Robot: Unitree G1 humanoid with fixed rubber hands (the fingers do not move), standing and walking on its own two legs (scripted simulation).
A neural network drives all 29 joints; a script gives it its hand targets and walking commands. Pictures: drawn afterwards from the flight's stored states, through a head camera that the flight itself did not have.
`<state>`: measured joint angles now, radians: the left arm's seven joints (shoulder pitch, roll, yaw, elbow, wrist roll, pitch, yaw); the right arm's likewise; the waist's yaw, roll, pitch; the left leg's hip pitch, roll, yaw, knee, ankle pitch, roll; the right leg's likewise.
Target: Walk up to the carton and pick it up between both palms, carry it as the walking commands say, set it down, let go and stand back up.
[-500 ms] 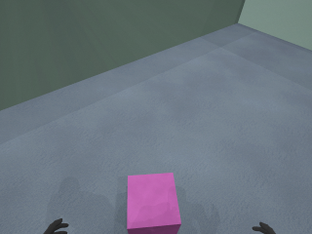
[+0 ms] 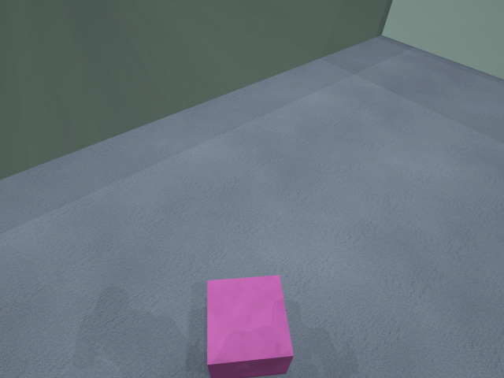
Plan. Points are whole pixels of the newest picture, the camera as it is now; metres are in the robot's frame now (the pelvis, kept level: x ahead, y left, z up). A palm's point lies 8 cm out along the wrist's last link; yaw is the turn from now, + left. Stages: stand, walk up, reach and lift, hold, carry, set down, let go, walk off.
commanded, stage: stand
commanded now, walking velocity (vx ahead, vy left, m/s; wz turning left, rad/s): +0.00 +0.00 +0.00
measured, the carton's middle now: (246, 327) +0.45 +0.02 -0.67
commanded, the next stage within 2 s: none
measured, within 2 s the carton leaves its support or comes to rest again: neither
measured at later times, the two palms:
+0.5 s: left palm out of the picture +0.06 +0.29 -0.11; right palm out of the picture +0.06 -0.30 -0.10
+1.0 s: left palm out of the picture +0.06 +0.29 -0.11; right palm out of the picture +0.06 -0.31 -0.10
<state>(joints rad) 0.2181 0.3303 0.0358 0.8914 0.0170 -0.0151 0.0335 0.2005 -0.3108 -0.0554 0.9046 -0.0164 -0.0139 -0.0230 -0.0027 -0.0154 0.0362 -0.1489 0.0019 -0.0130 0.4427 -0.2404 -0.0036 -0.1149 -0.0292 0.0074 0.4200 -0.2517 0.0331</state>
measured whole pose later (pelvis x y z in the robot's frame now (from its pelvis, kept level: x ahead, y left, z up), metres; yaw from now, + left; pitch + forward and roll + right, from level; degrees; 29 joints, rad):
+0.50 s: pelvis -0.01 +0.00 +0.00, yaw +0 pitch -3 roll +0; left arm 0.21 0.35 0.03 0.96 0.01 -0.02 0.03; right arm 0.18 -0.33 -0.04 0.99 -0.01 -0.02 -0.02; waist 0.00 -0.01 0.04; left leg -0.14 0.01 -0.01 0.39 -0.20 -0.01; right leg -0.11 -0.02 0.01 0.38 -0.22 0.03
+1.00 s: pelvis -0.01 -0.01 +0.00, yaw +0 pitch -3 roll +0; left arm 0.19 0.35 0.02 0.98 0.00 -0.02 0.03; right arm 0.17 -0.35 -0.03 1.01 0.00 -0.02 -0.02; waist 0.00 -0.01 0.05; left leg -0.13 0.01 -0.01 0.37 -0.19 -0.02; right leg -0.10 -0.02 0.01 0.36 -0.21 0.02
